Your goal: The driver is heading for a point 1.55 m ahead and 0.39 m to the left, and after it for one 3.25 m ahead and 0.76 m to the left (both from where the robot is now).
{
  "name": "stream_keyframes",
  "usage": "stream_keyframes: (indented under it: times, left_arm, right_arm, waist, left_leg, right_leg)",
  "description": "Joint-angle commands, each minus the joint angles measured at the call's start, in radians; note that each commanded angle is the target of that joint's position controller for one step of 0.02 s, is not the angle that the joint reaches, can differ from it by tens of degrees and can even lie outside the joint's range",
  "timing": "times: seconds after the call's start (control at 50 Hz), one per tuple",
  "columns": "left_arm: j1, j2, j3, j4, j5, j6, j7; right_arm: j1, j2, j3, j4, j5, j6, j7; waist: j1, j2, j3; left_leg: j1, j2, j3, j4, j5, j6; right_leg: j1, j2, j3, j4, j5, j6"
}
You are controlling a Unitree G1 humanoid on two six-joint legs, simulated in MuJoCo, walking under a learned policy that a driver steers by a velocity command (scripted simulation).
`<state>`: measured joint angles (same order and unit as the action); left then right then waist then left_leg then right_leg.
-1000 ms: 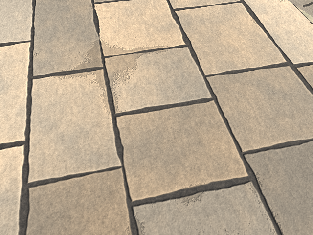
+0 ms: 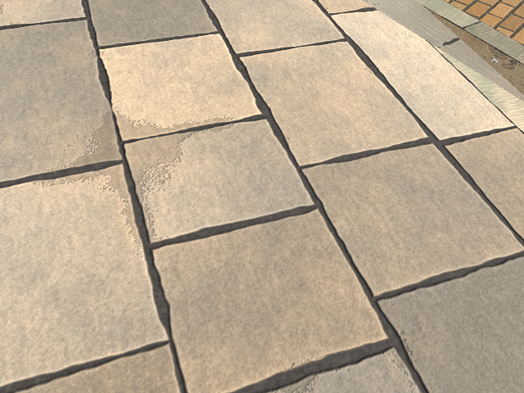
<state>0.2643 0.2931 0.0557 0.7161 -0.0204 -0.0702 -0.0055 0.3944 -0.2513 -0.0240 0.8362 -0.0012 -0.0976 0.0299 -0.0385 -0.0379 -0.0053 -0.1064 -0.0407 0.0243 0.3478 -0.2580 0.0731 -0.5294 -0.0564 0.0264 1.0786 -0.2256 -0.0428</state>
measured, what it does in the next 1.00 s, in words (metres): walks ahead: right foot, then left foot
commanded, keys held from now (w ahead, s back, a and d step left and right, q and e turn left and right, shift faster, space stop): w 0.50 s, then w+q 0.50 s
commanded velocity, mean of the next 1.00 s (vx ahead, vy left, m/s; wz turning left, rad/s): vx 0.48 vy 0.00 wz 0.17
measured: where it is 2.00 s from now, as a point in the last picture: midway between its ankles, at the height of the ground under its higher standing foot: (169, 235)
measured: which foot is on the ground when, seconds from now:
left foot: down 0.00-0.34, up 0.36-0.86, down 0.88-1.00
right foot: up 0.00-0.32, down 0.34-0.90, up 0.92-1.00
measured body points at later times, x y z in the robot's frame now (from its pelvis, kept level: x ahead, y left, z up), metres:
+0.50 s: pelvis +0.27 -0.04 -0.01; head +0.30 -0.04 +0.44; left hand +0.39 +0.23 -0.12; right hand +0.35 -0.32 -0.13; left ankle +0.20 +0.10 -0.65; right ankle +0.32 -0.12 -0.75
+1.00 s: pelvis +0.54 +0.05 -0.02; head +0.58 +0.07 +0.43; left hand +0.58 +0.34 -0.14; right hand +0.75 -0.18 -0.11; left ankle +0.60 +0.14 -0.75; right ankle +0.46 -0.13 -0.65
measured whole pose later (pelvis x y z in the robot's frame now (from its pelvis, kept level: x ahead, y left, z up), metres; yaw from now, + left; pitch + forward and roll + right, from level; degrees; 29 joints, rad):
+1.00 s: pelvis +0.54 +0.05 -0.02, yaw +13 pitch +2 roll -1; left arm 0.24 0.30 0.04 0.79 -0.01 -0.11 -0.01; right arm 0.21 -0.29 -0.05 0.65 0.01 -0.06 0.04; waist 0.01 -0.01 0.05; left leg -0.42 -0.06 0.00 0.55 -0.17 0.08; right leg -0.38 -0.04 0.02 1.20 -0.40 -0.01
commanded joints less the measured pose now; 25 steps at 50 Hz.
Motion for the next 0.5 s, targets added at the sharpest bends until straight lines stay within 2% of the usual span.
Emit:
stream_keyframes:
  times: [0.02, 0.06, 0.12, 0.18, 0.22, 0.26, 0.28, 0.3, 0.32, 0.34, 0.36, 0.38, 0.4, 0.42, 0.44, 0.46, 0.5]
  left_arm:
    - [-0.061, 0.041, 0.012, -0.078, 0.012, -0.013, -0.009]
    - [-0.137, 0.022, 0.004, -0.109, 0.011, -0.016, -0.011]
    - [-0.251, -0.003, -0.010, -0.145, 0.005, -0.027, -0.024]
    - [-0.334, -0.001, -0.014, -0.171, -0.003, -0.036, -0.042]
    - [-0.373, 0.006, -0.013, -0.189, -0.007, -0.043, -0.052]
    - [-0.365, 0.028, -0.006, -0.195, -0.005, -0.048, -0.059]
    - [-0.327, 0.049, 0.003, -0.188, -0.003, -0.047, -0.056]
    - [-0.248, 0.079, 0.017, -0.169, -0.001, -0.044, -0.050]
    - [-0.087, 0.116, 0.037, -0.126, -0.001, -0.040, -0.039]
    - [0.112, 0.164, 0.052, -0.081, 0.011, -0.033, -0.023]
    - [0.186, 0.252, 0.068, -0.058, 0.030, -0.034, -0.022]
    - [0.202, 0.146, 0.047, -0.045, 0.023, -0.032, -0.019]
    - [0.106, 0.113, 0.034, -0.046, 0.013, -0.028, -0.013]
    - [0.032, 0.090, 0.025, -0.050, 0.011, -0.026, -0.014]
    - [-0.015, 0.074, 0.019, -0.050, 0.018, -0.029, -0.020]
    - [-0.042, 0.055, 0.014, -0.050, 0.028, -0.036, -0.024]
    - [-0.054, 0.060, 0.017, -0.031, 0.020, -0.051, -0.030]
  right_arm:
    - [0.033, -0.137, -0.027, -0.044, 0.005, -0.007, -0.008]
    - [0.049, -0.143, -0.026, -0.035, 0.004, 0.003, -0.016]
    - [0.069, -0.152, -0.024, -0.025, 0.006, 0.012, -0.031]
    - [0.105, -0.164, -0.026, -0.005, 0.012, 0.015, -0.035]
    - [0.115, -0.166, -0.028, 0.008, 0.017, 0.021, -0.035]
    - [0.098, -0.179, -0.034, 0.011, 0.018, 0.028, -0.038]
    - [0.087, -0.194, -0.039, 0.009, 0.015, 0.032, -0.041]
    - [0.078, -0.208, -0.044, 0.007, 0.011, 0.038, -0.043]
    - [0.053, -0.208, -0.043, -0.001, 0.006, 0.047, -0.045]
    - [0.040, -0.188, -0.032, -0.027, -0.007, 0.045, -0.047]
    - [0.192, -0.023, 0.013, -0.046, -0.011, 0.027, -0.033]
    - [0.157, -0.118, -0.004, -0.024, 0.020, 0.000, -0.022]
    - [0.023, -0.180, -0.025, -0.071, 0.049, -0.012, -0.017]
    - [-0.054, -0.173, -0.022, -0.093, 0.047, -0.018, -0.020]
    - [-0.083, -0.156, -0.024, -0.096, 0.032, -0.015, -0.024]
    - [-0.058, -0.147, -0.029, -0.089, 0.024, -0.004, -0.026]
    - [-0.011, -0.105, -0.022, -0.075, 0.019, 0.020, -0.029]
  waist:
    - [-0.004, 0.109, 0.060]
    - [-0.019, 0.098, 0.072]
    - [-0.049, 0.111, 0.102]
    - [-0.067, 0.110, 0.134]
    - [-0.060, 0.113, 0.146]
    - [-0.026, 0.127, 0.119]
    - [0.004, 0.147, 0.075]
    - [0.051, 0.170, 0.007]
    - [0.139, 0.165, -0.096]
    - [0.216, 0.121, -0.242]
    - [0.121, -0.176, -0.415]
    - [0.165, -0.156, -0.450]
    - [0.146, -0.113, -0.220]
    - [0.112, -0.007, -0.114]
    - [0.074, 0.040, -0.046]
    - [0.034, 0.020, -0.030]
    - [-0.001, -0.012, -0.021]
  left_leg:
    - [0.137, 0.237, -0.222, -0.190, 0.341, 0.119]
    - [0.135, 0.229, -0.177, -0.196, 0.423, 0.115]
    - [0.093, 0.207, -0.123, -0.217, 0.406, 0.094]
    - [0.109, 0.231, -0.120, -0.222, 0.376, 0.103]
    - [0.165, 0.261, -0.123, -0.197, 0.423, 0.108]
    - [0.223, 0.280, -0.116, -0.131, 0.602, 0.095]
    - [0.246, 0.281, -0.111, -0.070, 0.774, 0.086]
    - [0.261, 0.273, -0.104, 0.035, 0.954, 0.078]
    - [0.211, 0.238, -0.071, 0.224, 1.046, 0.056]
    - [-0.024, 0.206, -0.072, 0.498, 0.804, 0.032]
    - [-0.439, -0.005, -0.073, 0.911, -0.059, -0.037]
    - [-0.559, -0.017, -0.206, 1.046, -0.286, -0.031]
    - [-0.638, 0.047, -0.173, 1.051, -0.220, -0.026]
    - [-0.612, 0.102, -0.138, 0.994, -0.126, -0.023]
    - [-0.576, 0.132, -0.119, 0.933, -0.076, -0.032]
    - [-0.512, 0.163, -0.125, 0.895, -0.040, -0.038]
    - [-0.451, 0.179, -0.111, 0.841, -0.019, -0.058]
  right_leg:
    - [-0.252, -0.046, 0.001, -0.051, 0.108, 0.021]
    - [-0.265, -0.042, -0.015, -0.158, 0.163, 0.039]
    - [-0.200, -0.019, -0.046, -0.358, 0.287, 0.045]
    - [-0.161, 0.007, -0.061, -0.473, 0.321, 0.036]
    - [-0.164, 0.018, -0.057, -0.518, 0.290, 0.012]
    - [-0.118, 0.041, -0.062, -0.555, 0.229, -0.024]
    - [-0.048, 0.068, -0.077, -0.556, 0.194, -0.043]
    - [0.061, 0.100, -0.097, -0.554, 0.161, -0.067]
    - [0.280, 0.115, -0.111, -0.590, 0.205, -0.102]
    - [0.638, -0.030, 0.043, -0.538, 0.223, -0.162]
    - [1.025, -0.321, 0.562, -0.582, 0.061, -0.337]
    - [1.006, -0.349, 0.771, -0.745, -0.078, -0.349]
    - [0.829, -0.304, 0.589, -0.780, -0.080, -0.285]
    - [0.655, -0.259, 0.446, -0.810, 0.003, -0.249]
    - [0.517, -0.214, 0.357, -0.842, 0.101, -0.229]
    - [0.428, -0.176, 0.289, -0.877, 0.150, -0.219]
    - [0.335, -0.154, 0.220, -0.932, 0.193, -0.232]
Keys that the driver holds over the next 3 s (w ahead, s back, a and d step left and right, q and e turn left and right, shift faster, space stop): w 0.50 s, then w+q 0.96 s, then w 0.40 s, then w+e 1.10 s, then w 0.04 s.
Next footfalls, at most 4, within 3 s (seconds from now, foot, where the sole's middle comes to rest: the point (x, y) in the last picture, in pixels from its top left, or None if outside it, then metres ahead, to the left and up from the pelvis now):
0.34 right None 0.36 -0.13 -0.78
0.88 left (192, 350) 0.64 0.14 -0.78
1.38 right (231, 249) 0.96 0.04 -0.78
1.88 left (114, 228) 1.04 0.41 -0.78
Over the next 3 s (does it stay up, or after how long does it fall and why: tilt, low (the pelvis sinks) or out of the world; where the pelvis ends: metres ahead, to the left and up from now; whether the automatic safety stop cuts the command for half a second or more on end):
stays up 1.54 0.48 -0.02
